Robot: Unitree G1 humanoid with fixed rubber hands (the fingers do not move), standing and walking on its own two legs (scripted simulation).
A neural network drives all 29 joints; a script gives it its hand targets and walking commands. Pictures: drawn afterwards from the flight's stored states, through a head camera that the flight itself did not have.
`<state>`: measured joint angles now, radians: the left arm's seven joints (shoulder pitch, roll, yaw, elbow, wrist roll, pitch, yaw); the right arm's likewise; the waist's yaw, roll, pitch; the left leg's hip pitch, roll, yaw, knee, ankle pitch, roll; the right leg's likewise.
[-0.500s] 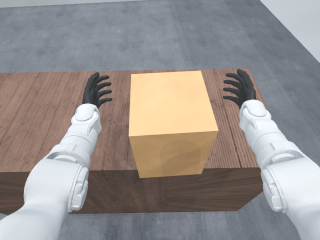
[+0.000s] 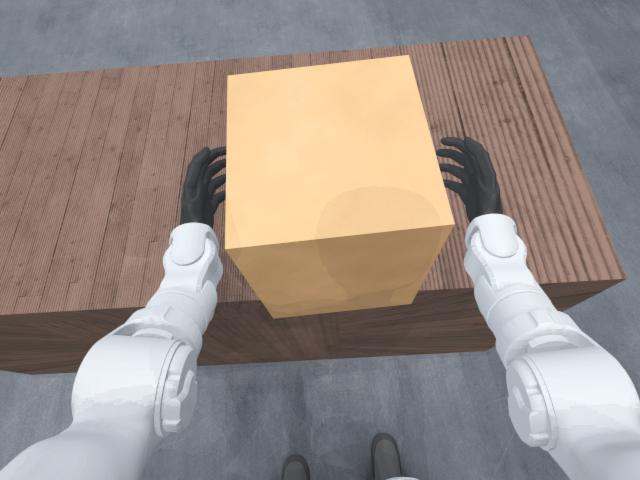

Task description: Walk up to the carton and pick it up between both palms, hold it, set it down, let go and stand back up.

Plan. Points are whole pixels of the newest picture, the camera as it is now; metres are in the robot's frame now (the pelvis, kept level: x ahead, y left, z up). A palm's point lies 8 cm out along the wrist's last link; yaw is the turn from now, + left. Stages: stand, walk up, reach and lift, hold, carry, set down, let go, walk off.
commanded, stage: reach and lift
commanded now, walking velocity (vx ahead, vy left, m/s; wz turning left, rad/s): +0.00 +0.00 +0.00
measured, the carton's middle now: (331, 205) +0.46 +0.00 +0.00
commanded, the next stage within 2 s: none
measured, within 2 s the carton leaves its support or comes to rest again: neither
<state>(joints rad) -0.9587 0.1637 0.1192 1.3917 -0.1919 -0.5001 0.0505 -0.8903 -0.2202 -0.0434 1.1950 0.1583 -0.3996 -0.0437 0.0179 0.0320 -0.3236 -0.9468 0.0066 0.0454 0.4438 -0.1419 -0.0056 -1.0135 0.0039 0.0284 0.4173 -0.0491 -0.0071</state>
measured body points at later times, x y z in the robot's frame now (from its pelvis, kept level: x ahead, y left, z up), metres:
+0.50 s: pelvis +0.01 -0.01 +0.02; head +0.18 -0.02 +0.44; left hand +0.47 +0.15 +0.01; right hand +0.46 -0.15 +0.00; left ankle +0.00 +0.12 -0.72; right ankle +0.04 -0.11 -0.72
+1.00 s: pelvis +0.04 +0.01 +0.02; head +0.19 +0.01 +0.45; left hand +0.47 +0.15 +0.01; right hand +0.46 -0.15 +0.00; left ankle +0.00 +0.12 -0.72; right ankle +0.04 -0.11 -0.72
